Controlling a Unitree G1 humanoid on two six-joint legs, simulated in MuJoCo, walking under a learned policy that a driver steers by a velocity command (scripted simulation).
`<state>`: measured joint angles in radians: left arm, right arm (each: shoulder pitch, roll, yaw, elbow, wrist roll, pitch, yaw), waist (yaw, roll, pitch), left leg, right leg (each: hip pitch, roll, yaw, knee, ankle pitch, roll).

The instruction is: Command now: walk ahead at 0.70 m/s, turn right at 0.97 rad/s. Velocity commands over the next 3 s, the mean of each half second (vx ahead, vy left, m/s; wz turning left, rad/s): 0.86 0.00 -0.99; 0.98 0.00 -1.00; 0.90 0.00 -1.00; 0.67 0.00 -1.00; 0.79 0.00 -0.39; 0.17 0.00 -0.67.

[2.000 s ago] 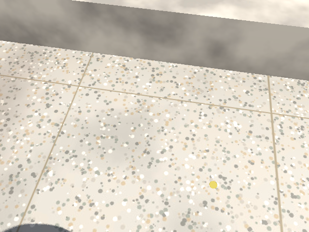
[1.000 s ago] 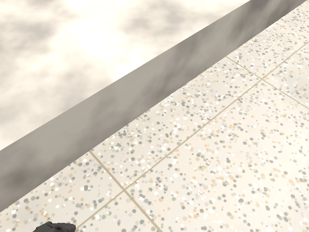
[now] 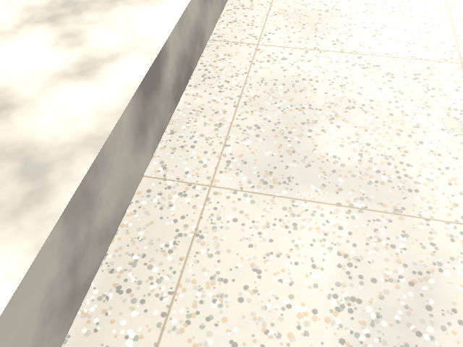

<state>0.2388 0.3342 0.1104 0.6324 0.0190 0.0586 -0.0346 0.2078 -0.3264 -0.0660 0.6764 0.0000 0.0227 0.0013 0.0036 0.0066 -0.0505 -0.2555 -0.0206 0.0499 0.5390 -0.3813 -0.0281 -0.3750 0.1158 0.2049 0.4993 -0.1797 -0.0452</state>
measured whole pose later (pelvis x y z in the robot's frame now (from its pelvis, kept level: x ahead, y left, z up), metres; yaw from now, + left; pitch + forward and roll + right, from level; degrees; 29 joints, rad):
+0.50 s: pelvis +0.23 -0.15 -0.05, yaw -29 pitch +2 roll +0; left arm 0.04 0.31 0.05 0.60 0.02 0.00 -0.07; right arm 0.56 -0.27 -0.05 0.91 -0.03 -0.03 0.00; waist -0.06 -0.03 0.05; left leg 0.12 0.22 0.27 0.89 -0.45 -0.07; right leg -0.60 0.07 -0.13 0.84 -0.29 -0.19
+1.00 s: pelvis +0.60 -0.43 -0.02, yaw -57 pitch +1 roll +2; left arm 0.32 0.37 0.06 0.82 0.01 -0.05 -0.01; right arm 0.14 -0.29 -0.04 0.66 -0.06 -0.06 -0.01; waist 0.04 -0.04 0.06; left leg -0.43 0.03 0.08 0.64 -0.22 -0.01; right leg -0.24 0.12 0.12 1.29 -0.33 -0.14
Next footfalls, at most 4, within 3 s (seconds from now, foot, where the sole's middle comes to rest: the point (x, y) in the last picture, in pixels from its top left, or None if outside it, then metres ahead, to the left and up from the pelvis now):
0.02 left None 0.01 0.11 -0.77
0.46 right None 0.32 -0.25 -0.77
0.90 left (386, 269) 0.78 -0.44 -0.77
1.36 right None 0.79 -0.92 -0.77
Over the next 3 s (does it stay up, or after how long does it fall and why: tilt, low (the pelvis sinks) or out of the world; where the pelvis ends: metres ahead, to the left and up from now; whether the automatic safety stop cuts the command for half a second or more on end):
stays up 0.47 -1.65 -0.01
